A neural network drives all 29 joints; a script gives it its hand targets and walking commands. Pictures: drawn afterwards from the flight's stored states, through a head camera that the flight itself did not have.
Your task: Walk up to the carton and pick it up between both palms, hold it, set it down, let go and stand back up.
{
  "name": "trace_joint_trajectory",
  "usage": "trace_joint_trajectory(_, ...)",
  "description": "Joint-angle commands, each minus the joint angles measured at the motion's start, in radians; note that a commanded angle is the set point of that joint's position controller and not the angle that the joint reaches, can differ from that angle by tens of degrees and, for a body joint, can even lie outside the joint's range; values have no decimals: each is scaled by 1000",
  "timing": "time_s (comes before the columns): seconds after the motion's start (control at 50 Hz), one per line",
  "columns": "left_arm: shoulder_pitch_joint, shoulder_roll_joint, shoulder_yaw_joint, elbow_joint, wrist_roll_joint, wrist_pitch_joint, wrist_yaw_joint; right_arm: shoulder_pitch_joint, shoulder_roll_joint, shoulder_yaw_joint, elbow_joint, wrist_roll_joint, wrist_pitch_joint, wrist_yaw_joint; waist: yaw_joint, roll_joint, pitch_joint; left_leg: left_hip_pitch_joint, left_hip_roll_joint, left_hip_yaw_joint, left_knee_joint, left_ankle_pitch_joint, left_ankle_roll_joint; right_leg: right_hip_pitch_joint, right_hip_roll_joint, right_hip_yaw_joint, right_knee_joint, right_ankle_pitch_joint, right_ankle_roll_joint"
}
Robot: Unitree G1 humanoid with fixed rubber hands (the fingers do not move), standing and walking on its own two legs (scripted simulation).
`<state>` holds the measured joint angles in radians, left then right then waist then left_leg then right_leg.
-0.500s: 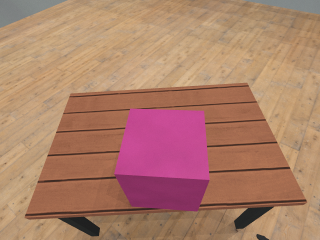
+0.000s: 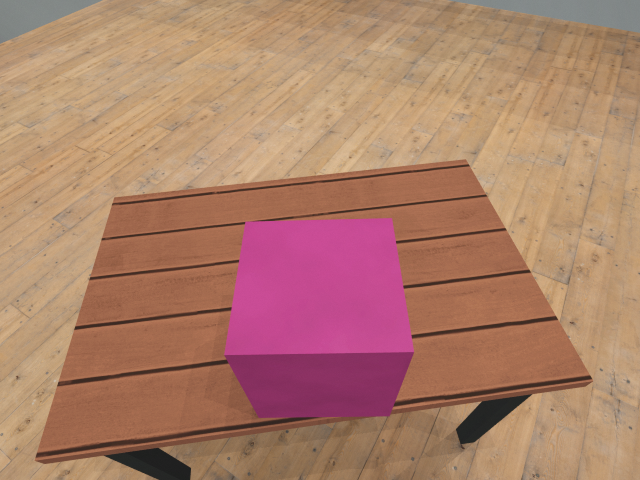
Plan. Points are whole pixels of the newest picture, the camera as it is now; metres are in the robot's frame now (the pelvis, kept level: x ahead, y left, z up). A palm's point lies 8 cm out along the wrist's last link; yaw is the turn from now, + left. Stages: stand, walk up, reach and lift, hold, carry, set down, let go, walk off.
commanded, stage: walk up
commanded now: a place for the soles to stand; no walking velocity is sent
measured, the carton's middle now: (321, 324) +0.36 +0.02 -0.06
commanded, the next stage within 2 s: reach and lift in 1.42 s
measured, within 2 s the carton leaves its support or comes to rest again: neither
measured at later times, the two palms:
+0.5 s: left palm out of the picture +0.07 +0.26 -0.11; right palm out of the picture +0.03 -0.27 -0.13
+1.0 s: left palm out of the picture +0.02 +0.24 -0.11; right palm out of the picture -0.02 -0.28 -0.14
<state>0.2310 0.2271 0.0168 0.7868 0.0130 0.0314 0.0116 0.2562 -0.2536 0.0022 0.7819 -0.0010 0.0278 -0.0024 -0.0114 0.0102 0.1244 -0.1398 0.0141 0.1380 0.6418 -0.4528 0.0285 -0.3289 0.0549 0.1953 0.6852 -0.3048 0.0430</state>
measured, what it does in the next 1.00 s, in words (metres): shifts its weight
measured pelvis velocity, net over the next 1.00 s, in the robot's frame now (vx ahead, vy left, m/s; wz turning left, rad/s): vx -0.05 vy -0.01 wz -0.05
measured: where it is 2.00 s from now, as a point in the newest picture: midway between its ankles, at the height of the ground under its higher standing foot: outside the picture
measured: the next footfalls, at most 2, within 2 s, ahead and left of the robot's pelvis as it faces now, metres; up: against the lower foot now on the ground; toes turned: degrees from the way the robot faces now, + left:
none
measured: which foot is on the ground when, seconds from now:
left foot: down 0.00-1.00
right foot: down 0.00-1.00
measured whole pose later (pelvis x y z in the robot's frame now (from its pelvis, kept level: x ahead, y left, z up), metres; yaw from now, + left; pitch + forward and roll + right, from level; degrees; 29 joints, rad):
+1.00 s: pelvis -0.05 -0.01 -0.01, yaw -3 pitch -5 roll +2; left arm 0.27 0.23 0.03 0.83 0.01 0.02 0.00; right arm 0.27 -0.29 -0.02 0.87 0.00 0.06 0.01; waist -0.01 0.02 0.13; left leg -0.19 0.03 0.18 0.71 -0.42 0.02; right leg -0.39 0.06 0.20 0.71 -0.23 0.04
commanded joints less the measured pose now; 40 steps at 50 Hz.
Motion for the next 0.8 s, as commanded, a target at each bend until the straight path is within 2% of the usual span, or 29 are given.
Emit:
trace_joint_trajectory(0.0,14,159,48,-93,-2,-33,4,31,-191,-53,-100,9,-14,-10,1,58,-143,-3,146,-92,-161,504,30,78,-60,-14,-25,454,-75)
trace_joint_trajectory(0.04,24,170,52,-87,-7,-30,9,27,-183,-53,-102,5,-7,-12,6,9,-143,-5,145,-103,-168,412,47,84,-63,6,-39,414,-76)
trace_joint_trajectory(0.08,15,166,53,-80,-6,-26,13,28,-186,-56,-103,2,-4,-13,3,8,-108,-49,155,-114,-197,303,56,60,-60,20,-31,350,-76)
trace_joint_trajectory(0.1,-12,187,60,-92,-11,-27,17,-18,-207,-61,-104,9,4,-14,8,30,-87,-51,159,-99,-166,416,61,40,-60,12,-3,433,-76)
trace_joint_trajectory(0.12,0,185,56,-88,-11,-28,19,-25,-217,-68,-100,6,9,-14,11,41,-108,-32,160,-88,-136,472,67,45,-65,12,8,479,-79)
trace_joint_trajectory(0.14,2,194,59,-89,-9,-28,20,-8,-214,-69,-102,4,12,-15,0,11,-121,-6,157,-89,-120,506,65,38,-63,14,21,493,-82)
trace_joint_trajectory(0.18,12,208,63,-88,-8,-29,21,-9,-212,-72,-99,4,20,-12,1,-4,-138,-7,159,-86,-93,442,79,30,-67,27,36,468,-95)
trace_joint_trajectory(0.22,-2,212,64,-95,-11,-26,19,-17,-205,-70,-99,6,29,-9,-5,14,-130,-22,139,-88,-76,372,70,8,-72,47,21,429,-107)
trace_joint_trajectory(0.26,-15,218,68,-100,-9,-22,16,-19,-203,-67,-99,3,32,-9,-1,-46,-120,-36,122,-103,-64,263,56,-16,-86,95,-32,350,-117)
trace_joint_trajectory(0.28,-20,225,70,-97,-10,-21,16,-27,-200,-70,-96,3,35,-9,-5,-59,-115,-18,98,-109,-44,238,49,-62,-97,134,-65,308,-131)
trace_joint_trajectory(0.34,-47,243,73,-102,-11,-22,14,8,-188,-65,-88,0,29,-8,-20,-113,-139,40,58,-127,-35,189,32,-123,-111,182,-135,239,-147)
trace_joint_trajectory(0.36,-54,241,72,-101,-11,-22,13,12,-197,-67,-83,1,25,-6,-22,-94,-130,35,57,-130,-50,172,28,-134,-108,181,-145,218,-139)
trace_joint_trajectory(0.38,-49,231,69,-103,-9,-22,13,30,-199,-71,-74,-1,22,-5,-24,-99,-153,38,60,-139,-69,146,37,-107,-103,189,-151,168,-131)
trace_joint_trajectory(0.4,-59,230,71,-102,-11,-21,15,45,-200,-72,-69,-1,16,-6,-31,-126,-165,35,76,-150,-96,149,43,-110,-94,174,-139,133,-124)
trace_joint_trajectory(0.42,-65,218,66,-110,-10,-18,15,29,-205,-70,-71,-2,11,-6,-27,-83,-141,18,109,-171,-149,144,56,-112,-70,130,-99,119,-105)
trace_joint_trajectory(0.44,-67,202,65,-111,-10,-18,15,14,-219,-75,-68,-2,4,-7,-24,-59,-131,-27,166,-198,-210,158,84,-86,-31,56,-11,134,-83)
trace_joint_trajectory(0.46,-64,180,58,-114,-6,-16,15,-1,-241,-72,-69,0,-4,-9,-11,-24,-91,-106,237,-234,-265,193,107,-34,2,-23,51,137,-57)
trace_joint_trajectory(0.48,-31,171,58,-106,-4,-16,15,-38,-245,-70,-69,3,-8,-9,16,4,-80,-152,277,-242,-271,228,136,9,-2,-63,79,103,-49)
trace_joint_trajectory(0.5,-7,171,56,-99,-5,-19,13,-68,-242,-65,-72,1,-8,-11,27,17,-51,-169,283,-214,-263,295,141,29,-12,-66,75,90,-52)
trace_joint_trajectory(0.52,3,169,57,-96,-4,-22,9,-74,-249,-66,-78,1,-7,-9,29,39,-70,-178,279,-192,-243,312,137,58,-23,-56,63,122,-60)
trace_joint_trajectory(0.54,9,178,59,-93,-5,-25,6,-82,-247,-66,-81,3,-4,-7,26,62,-86,-176,253,-163,-231,269,121,66,-28,-49,45,163,-65)
trace_joint_trajectory(0.56,3,193,63,-98,-7,-30,3,-68,-243,-64,-76,3,2,-4,15,40,-90,-166,220,-128,-224,199,100,64,-33,-32,18,186,-66)
trace_joint_trajectory(0.6,-18,219,71,-107,-12,-34,3,-54,-237,-61,-68,4,14,-1,5,-18,-66,-148,168,-113,-176,118,65,24,-55,23,-33,245,-77)
trace_joint_trajectory(0.62,-2,228,73,-101,-14,-37,2,-48,-230,-62,-59,6,20,1,4,-19,-80,-102,125,-96,-135,77,48,-22,-79,98,-96,195,-92)
trace_joint_trajectory(0.66,-15,262,82,-100,-14,-35,7,9,-192,-59,-48,4,26,0,-18,-129,-77,-14,36,-103,-50,36,11,-128,-137,269,-252,51,-139)
trace_joint_trajectory(0.7,-28,258,83,-87,-7,-29,14,64,-178,-64,-30,2,20,0,-29,-165,-83,22,13,-119,-59,16,8,-159,-149,328,-312,-46,-152)
trace_joint_trajectory(0.72,-25,252,81,-86,-6,-26,17,76,-182,-70,-25,1,12,1,-30,-137,-98,42,20,-131,-92,-1,11,-175,-135,297,-314,-86,-140)
trace_joint_trajectory(0.74,-39,239,76,-94,-6,-23,18,85,-180,-71,-24,-1,6,0,-36,-141,-89,28,39,-144,-139,-23,21,-172,-106,257,-301,-140,-118)
trace_joint_trajectory(0.78,-33,207,70,-93,-2,-24,16,81,-195,-73,-18,-2,-14,-2,-35,-90,-78,-10,117,-193,-251,-20,55,-148,-52,136,-196,-88,-76)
